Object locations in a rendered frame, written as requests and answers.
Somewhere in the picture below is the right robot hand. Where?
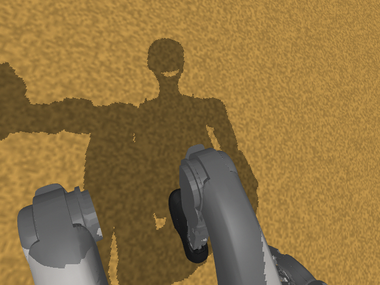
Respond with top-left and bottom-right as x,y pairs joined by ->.
268,245 -> 316,285

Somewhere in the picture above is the right robot foot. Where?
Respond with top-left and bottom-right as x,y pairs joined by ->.
169,189 -> 208,264

